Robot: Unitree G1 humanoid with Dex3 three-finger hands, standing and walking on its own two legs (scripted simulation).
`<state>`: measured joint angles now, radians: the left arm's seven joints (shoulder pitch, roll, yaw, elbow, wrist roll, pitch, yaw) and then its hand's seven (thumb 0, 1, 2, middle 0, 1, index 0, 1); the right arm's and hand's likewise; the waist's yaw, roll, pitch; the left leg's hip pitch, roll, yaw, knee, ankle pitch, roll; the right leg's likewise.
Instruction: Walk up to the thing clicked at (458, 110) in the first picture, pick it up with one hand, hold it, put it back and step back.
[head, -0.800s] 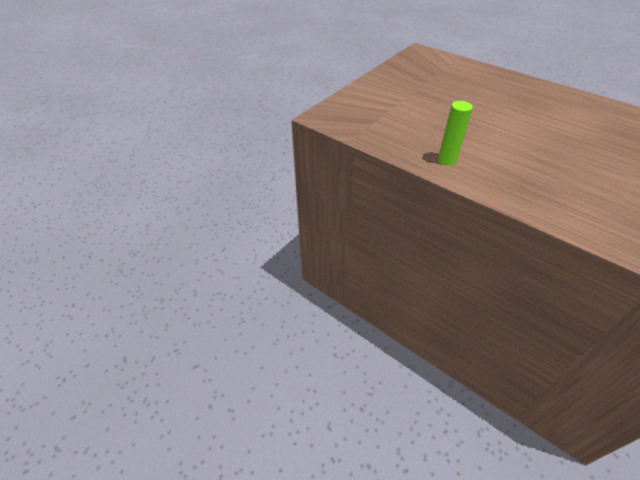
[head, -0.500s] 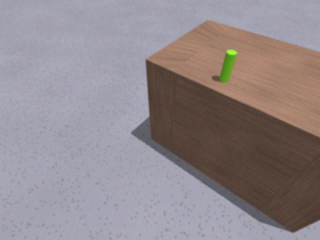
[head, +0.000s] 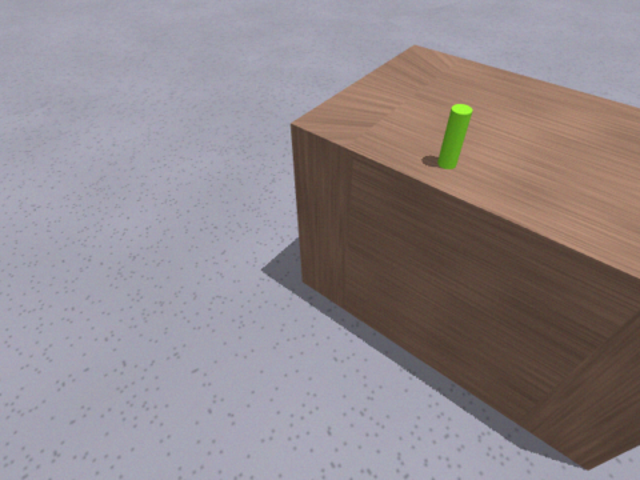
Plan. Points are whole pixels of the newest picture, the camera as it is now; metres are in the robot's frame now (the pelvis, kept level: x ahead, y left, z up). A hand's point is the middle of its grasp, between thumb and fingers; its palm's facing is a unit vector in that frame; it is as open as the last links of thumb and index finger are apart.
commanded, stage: stand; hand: left
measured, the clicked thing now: (454, 138) +0.80 -0.28 -0.01
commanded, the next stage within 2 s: walk up in 0.32 s
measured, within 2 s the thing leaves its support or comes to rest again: neither
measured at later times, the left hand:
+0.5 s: hand out of the picture +0.09 +0.25 -0.15, palm faces -0.16 -0.93 -0.34, open 7.4 cm
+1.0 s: hand (257, 411) +0.28 +0.12 -0.16, palm faces -0.37 -0.86 -0.35, open 7.4 cm
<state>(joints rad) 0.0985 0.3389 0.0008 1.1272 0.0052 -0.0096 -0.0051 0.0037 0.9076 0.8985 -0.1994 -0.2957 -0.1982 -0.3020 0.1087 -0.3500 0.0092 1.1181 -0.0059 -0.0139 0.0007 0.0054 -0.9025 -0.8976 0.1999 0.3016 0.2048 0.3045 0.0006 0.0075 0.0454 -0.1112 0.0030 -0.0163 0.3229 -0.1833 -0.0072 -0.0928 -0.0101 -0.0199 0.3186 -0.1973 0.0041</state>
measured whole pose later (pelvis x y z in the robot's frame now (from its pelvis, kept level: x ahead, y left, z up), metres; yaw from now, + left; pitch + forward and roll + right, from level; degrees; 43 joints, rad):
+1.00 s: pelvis +0.15 -0.12 -0.02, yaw -24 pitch -3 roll -2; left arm 0.38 0.37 0.05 0.84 0.01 -0.04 -0.05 0.01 0.90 0.90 -0.20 -0.30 -0.20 -0.30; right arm 0.26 -0.41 -0.06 0.83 -0.04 -0.03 0.06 0.01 -0.90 -0.90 0.20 0.30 0.21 0.30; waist 0.03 0.04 0.08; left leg -0.45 0.08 0.01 0.74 -0.30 0.01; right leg -0.18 0.05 0.06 0.56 -0.34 -0.02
